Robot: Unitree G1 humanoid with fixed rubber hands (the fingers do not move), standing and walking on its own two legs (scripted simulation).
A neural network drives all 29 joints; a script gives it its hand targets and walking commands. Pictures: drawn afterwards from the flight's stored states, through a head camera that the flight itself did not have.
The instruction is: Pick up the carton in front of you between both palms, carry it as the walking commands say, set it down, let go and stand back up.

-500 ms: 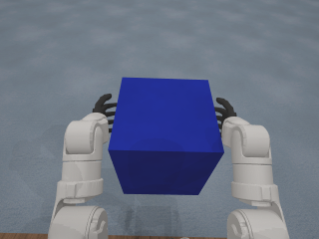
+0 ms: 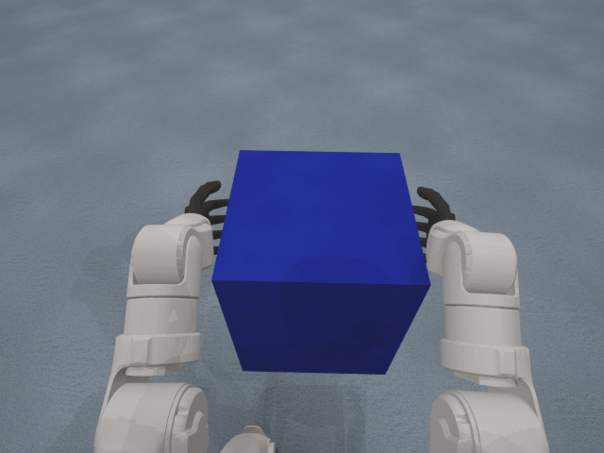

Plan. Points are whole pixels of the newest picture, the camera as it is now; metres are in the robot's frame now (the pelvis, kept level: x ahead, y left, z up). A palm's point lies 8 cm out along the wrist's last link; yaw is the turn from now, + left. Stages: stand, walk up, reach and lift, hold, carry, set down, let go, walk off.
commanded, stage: carry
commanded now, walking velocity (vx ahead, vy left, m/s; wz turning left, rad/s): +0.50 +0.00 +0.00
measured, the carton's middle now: (316, 268) +0.37 +0.01 +0.05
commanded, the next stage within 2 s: none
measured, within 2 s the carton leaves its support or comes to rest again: neither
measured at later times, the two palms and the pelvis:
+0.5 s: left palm (241, 125) +0.64 +0.16 +0.10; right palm (410, 129) +0.63 -0.14 +0.11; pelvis +0.30 +0.02 +0.01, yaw -1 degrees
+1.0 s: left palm (267, 65) +0.86 +0.15 +0.10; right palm (403, 69) +0.87 -0.15 +0.10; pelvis +0.61 -0.01 +0.00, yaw +1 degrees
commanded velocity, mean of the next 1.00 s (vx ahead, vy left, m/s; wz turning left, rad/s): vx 0.50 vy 0.00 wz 0.00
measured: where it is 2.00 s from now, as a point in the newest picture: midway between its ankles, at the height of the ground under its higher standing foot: (317, 269)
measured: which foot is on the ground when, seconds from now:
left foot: up 0.00-0.08, down 0.10-0.64, up 0.66-1.00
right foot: down 0.00-0.10, up 0.12-0.60, down 0.62-1.00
